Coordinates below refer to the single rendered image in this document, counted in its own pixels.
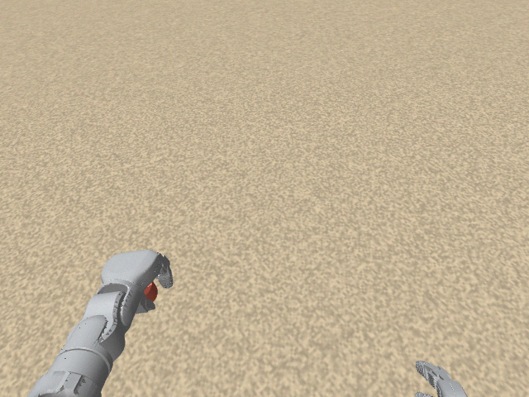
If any right robot hand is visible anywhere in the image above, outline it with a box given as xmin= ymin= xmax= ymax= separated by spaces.
xmin=415 ymin=361 xmax=468 ymax=397

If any left robot hand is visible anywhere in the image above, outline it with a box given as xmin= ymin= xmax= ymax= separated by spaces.
xmin=101 ymin=250 xmax=173 ymax=314

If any tin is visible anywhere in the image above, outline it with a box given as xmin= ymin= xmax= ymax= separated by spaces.
xmin=143 ymin=281 xmax=158 ymax=302

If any left robot arm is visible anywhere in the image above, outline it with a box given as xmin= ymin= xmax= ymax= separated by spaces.
xmin=27 ymin=280 xmax=141 ymax=397

